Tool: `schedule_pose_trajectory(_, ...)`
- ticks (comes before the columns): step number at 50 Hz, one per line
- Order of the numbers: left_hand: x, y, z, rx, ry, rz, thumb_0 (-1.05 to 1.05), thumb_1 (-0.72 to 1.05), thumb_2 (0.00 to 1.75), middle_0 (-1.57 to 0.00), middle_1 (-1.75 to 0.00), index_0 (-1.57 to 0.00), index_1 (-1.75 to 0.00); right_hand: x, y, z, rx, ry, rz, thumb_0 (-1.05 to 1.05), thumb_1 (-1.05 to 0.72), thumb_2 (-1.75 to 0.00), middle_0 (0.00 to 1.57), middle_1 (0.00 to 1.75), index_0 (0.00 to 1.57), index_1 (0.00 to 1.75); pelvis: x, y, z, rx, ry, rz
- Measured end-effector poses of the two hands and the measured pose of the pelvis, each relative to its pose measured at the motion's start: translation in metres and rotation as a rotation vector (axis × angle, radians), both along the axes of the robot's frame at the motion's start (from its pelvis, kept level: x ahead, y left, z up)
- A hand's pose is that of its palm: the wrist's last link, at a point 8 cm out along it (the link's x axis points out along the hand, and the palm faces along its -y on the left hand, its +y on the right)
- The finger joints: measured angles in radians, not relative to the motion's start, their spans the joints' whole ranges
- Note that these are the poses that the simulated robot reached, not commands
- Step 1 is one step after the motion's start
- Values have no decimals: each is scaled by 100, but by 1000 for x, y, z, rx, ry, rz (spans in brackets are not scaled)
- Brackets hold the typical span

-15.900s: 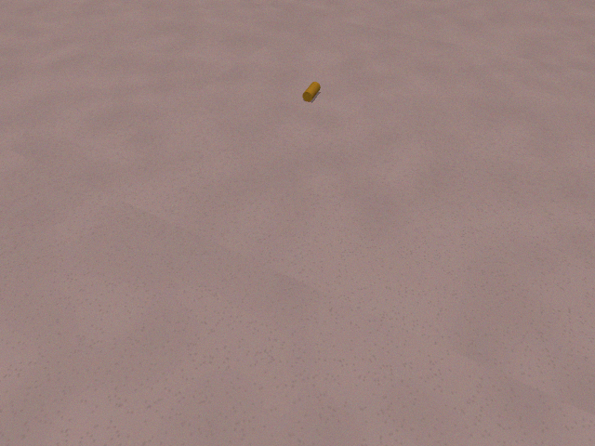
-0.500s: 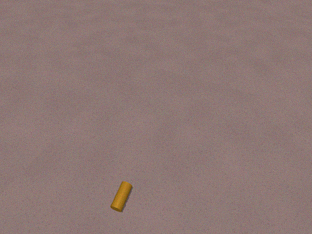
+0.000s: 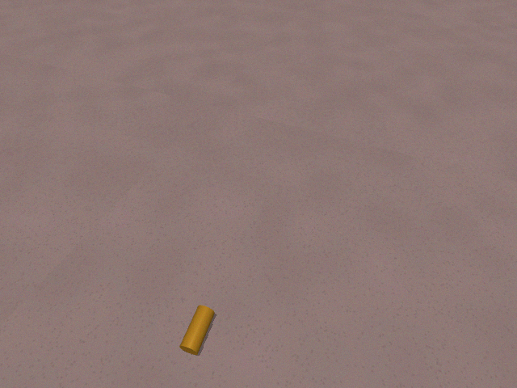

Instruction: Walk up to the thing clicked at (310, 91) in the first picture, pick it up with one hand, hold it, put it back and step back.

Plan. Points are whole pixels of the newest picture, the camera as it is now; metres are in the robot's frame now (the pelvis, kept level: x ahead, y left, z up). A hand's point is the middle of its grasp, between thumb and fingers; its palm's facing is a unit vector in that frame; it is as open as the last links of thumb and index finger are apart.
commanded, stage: stand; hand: left
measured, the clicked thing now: (197, 329) +0.47 +0.23 -0.74
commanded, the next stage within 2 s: none
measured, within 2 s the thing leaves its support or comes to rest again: neither
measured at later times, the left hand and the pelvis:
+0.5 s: hand out of the picture +0.08 +0.26 -0.16, palm faces -0.03 -0.94 -0.33, open 7.4 cm; pelvis +0.01 +0.01 +0.00, yaw +0 degrees
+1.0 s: hand out of the picture +0.10 +0.26 -0.15, palm faces -0.02 -0.94 -0.34, open 7.4 cm; pelvis +0.03 +0.01 +0.00, yaw +0 degrees
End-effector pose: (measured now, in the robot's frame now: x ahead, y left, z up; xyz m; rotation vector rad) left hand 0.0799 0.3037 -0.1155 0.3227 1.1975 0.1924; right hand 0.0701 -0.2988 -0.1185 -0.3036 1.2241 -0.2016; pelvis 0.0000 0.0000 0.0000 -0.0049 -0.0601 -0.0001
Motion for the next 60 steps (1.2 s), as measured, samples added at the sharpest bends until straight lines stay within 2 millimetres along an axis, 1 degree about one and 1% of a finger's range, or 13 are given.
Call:
schedule_pose_trajectory(9, -5, 2, -2, -4, 22, 9, 1, 90, 89, -20, -30, -20, -30, -1, 6, -2, 5, 16, 1, 0, -90, -89, 20, 30, 20, 30, 2, 3, 1, 1, 6, -1)
schedule_pose_trajectory(21, -8, 2, -6, -15, 49, 12, 1, 90, 89, -20, -30, -20, -30, 9, 7, 1, -4, 20, 7, 0, -90, -89, 20, 30, 20, 30, 8, 6, 1, 2, 20, 0)
schedule_pose_trajectory(35, 3, 3, -4, -11, 46, 13, 1, 90, 89, -20, -30, -20, -31, 28, 9, 2, -6, 6, 19, 0, -90, -89, 20, 30, 20, 30, 19, 8, 2, 3, 27, 3)
schedule_pose_trajectory(43, 12, 4, -2, -9, 33, 13, 1, 90, 89, -20, -30, -20, -31, 35, 10, 2, -5, -3, 22, 0, -90, -89, 20, 30, 20, 30, 23, 8, 2, 3, 25, 3)
schedule_pose_trajectory(51, 16, 3, -2, -7, 31, 11, 1, 90, 89, -20, -30, -20, -31, 37, 10, 3, -5, -4, 21, 0, -90, -89, 20, 30, 20, 30, 26, 7, 2, 3, 24, 3)
schedule_pose_trajectory(60, 16, 2, -3, -9, 35, 10, 1, 90, 89, -20, -30, -20, -31, 35, 8, 3, -8, 7, 16, 0, -90, -89, 20, 30, 20, 30, 28, 7, 2, 2, 26, 4)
